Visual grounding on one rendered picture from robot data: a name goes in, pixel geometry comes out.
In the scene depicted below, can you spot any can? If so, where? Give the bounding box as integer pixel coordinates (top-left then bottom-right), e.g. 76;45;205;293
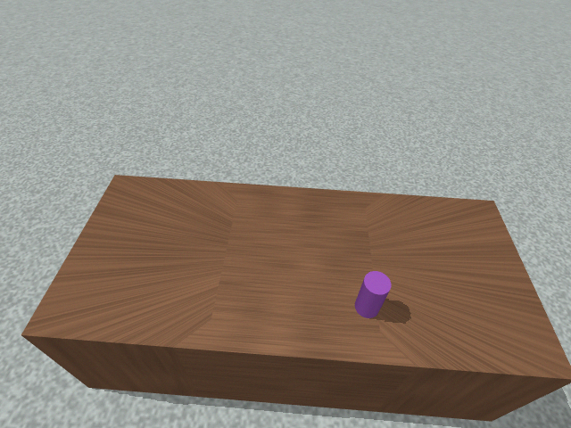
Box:
355;271;391;318

